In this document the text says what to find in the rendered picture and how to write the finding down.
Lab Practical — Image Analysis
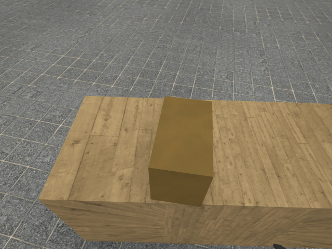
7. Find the pedestal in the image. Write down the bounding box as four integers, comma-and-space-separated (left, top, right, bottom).
39, 96, 332, 248

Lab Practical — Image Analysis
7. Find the carton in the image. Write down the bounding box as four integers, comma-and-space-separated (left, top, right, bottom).
148, 96, 214, 207

